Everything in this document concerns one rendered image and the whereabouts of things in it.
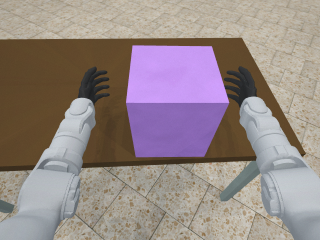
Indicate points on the robot right upper arm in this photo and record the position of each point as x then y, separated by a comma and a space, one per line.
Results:
293, 195

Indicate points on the robot left upper arm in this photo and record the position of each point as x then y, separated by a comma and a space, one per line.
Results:
48, 198

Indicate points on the right robot hand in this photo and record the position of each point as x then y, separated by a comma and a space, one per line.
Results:
246, 85

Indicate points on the robot left forearm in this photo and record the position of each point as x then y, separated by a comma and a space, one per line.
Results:
69, 143

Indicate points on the carton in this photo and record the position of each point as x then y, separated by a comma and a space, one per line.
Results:
175, 100

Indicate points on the left robot hand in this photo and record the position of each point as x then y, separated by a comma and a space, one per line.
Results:
88, 90

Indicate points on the table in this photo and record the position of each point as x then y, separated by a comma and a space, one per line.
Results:
39, 79

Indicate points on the robot right forearm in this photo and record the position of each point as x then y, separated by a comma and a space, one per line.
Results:
270, 144

